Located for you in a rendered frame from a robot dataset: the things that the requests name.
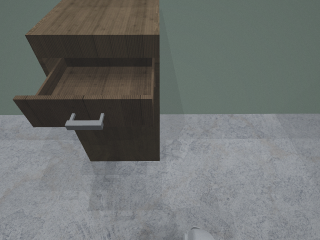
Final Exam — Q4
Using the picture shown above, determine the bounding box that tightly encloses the right robot thigh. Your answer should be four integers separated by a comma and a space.
183, 229, 215, 240

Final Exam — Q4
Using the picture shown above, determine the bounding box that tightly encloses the cabinet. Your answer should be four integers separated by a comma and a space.
25, 0, 160, 162

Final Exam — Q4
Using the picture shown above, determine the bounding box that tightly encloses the drawer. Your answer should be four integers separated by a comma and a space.
12, 57, 155, 127

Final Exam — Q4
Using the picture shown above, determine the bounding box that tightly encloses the handle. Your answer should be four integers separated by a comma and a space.
65, 113, 105, 130

